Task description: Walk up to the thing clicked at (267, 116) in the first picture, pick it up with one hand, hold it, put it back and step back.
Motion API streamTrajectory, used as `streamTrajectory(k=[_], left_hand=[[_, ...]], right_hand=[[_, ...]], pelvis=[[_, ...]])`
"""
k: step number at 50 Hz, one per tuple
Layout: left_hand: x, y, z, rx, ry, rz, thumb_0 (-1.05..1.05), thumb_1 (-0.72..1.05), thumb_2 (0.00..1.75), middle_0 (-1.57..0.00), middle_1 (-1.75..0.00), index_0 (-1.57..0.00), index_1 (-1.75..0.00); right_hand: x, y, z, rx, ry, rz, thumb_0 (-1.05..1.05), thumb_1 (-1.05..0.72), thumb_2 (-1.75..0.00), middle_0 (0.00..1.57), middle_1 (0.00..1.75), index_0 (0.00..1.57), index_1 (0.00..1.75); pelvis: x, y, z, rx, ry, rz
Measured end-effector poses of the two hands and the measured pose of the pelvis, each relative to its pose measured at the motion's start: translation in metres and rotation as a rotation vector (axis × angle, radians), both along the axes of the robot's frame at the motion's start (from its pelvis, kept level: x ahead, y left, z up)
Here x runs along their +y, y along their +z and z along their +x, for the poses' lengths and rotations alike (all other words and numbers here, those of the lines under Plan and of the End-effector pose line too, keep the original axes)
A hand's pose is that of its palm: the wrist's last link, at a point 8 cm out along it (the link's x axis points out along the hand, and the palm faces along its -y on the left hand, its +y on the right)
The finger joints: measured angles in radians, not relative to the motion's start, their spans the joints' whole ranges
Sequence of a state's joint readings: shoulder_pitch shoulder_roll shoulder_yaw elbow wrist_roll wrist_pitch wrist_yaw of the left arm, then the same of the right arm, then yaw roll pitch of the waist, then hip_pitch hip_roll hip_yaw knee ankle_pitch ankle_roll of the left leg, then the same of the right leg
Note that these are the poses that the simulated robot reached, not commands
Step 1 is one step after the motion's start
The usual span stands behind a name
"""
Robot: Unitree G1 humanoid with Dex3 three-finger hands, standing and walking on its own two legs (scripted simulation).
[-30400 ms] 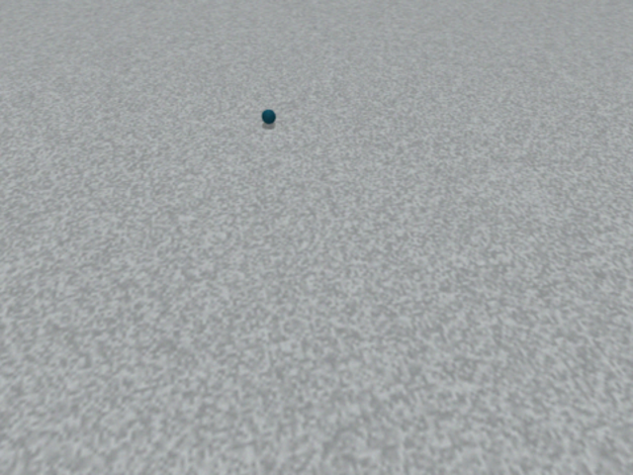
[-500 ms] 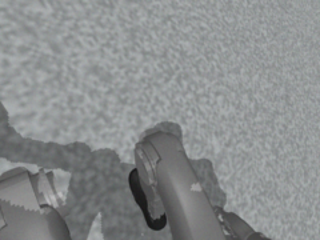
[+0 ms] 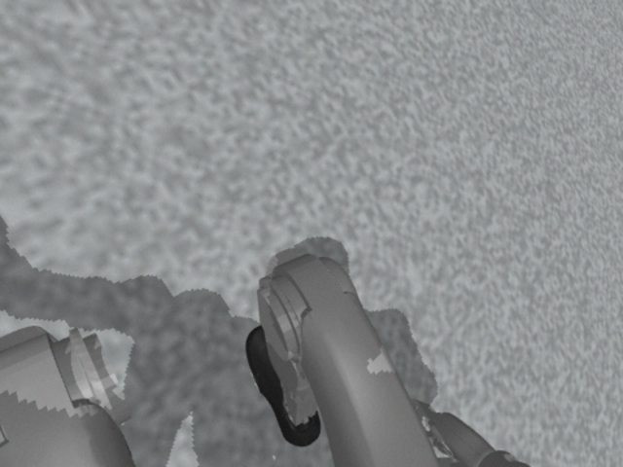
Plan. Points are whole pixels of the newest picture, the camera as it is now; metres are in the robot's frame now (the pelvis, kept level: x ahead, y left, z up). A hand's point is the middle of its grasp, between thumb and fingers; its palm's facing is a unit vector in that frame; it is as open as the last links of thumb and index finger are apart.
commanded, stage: open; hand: left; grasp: from above
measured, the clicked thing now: out of the picture +0.44 +0.34 -0.26
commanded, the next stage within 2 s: withdraw in 0.64 s
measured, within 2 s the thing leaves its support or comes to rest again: neither
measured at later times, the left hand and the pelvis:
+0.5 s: hand out of the picture +0.43 +0.34 -0.24, palm faces -0.42 -0.16 -0.89, open 13.5 cm; pelvis +0.00 +0.00 +0.00, yaw +0 degrees
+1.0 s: hand out of the picture +0.44 +0.35 -0.20, palm faces -0.31 -0.14 -0.94, open 14.0 cm; pelvis +0.00 +0.00 +0.01, yaw +0 degrees
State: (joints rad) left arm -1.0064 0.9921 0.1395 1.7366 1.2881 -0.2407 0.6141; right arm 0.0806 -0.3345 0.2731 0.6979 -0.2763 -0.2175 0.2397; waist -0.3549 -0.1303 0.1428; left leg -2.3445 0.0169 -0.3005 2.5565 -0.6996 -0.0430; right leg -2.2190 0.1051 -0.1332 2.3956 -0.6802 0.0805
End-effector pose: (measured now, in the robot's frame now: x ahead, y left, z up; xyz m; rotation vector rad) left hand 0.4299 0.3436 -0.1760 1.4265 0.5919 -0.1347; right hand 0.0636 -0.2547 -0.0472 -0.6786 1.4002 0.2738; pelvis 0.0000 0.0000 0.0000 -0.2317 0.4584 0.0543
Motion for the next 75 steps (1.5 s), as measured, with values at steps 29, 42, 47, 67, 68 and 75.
streamTrajectory(k=[29, 42, 47, 67, 68, 75], left_hand=[[0.002, -0.003, 0.005, -0.007, 0.012, 0.000, 0.00, -0.46, 0.95, -0.15, -0.94, -0.14, -0.94], [0.003, 0.000, 0.003, -0.014, -0.003, -0.006, 0.00, -0.50, 0.99, -0.09, -1.01, -0.09, -1.00], [0.005, 0.013, 0.009, -0.079, -0.003, 0.011, 0.00, -0.50, 0.98, -0.09, -1.01, -0.10, -1.00], [0.025, 0.175, 0.001, 0.022, 0.032, 0.078, 0.00, -0.52, 1.00, -0.09, -1.00, -0.09, -1.00], [0.024, 0.177, 0.001, 0.030, 0.025, 0.069, 0.00, -0.52, 1.00, -0.09, -1.00, -0.09, -1.00], [0.020, 0.160, -0.003, 0.057, -0.037, 0.025, 0.00, -0.51, 1.01, -0.09, -1.00, -0.09, -1.01]], right_hand=[[-0.001, 0.003, 0.006, 0.002, -0.001, -0.003, 0.00, -0.90, -0.90, 0.21, 0.30, 0.20, 0.30], [0.000, 0.004, 0.006, 0.004, 0.000, -0.009, 0.00, -0.90, -0.90, 0.21, 0.30, 0.20, 0.30], [0.000, 0.002, 0.008, 0.001, -0.015, 0.007, 0.00, -0.90, -0.90, 0.21, 0.30, 0.20, 0.30], [-0.002, 0.009, 0.059, -0.163, -0.185, 0.103, 0.00, -0.91, -0.90, 0.21, 0.30, 0.20, 0.30], [-0.004, 0.012, 0.059, -0.165, -0.184, 0.092, 0.00, -0.91, -0.90, 0.21, 0.30, 0.20, 0.30], [-0.021, 0.023, 0.037, -0.123, -0.177, -0.014, 0.00, -0.91, -0.90, 0.21, 0.30, 0.20, 0.30]], pelvis=[[0.001, 0.003, 0.002, 0.012, 0.001, -0.006], [0.001, 0.004, 0.001, 0.013, 0.001, -0.007], [0.000, 0.005, 0.002, 0.024, 0.003, -0.003], [-0.008, 0.059, -0.004, 0.113, 0.070, 0.069], [-0.008, 0.060, -0.005, 0.111, 0.071, 0.070], [-0.011, 0.059, -0.011, 0.097, 0.072, 0.069]])
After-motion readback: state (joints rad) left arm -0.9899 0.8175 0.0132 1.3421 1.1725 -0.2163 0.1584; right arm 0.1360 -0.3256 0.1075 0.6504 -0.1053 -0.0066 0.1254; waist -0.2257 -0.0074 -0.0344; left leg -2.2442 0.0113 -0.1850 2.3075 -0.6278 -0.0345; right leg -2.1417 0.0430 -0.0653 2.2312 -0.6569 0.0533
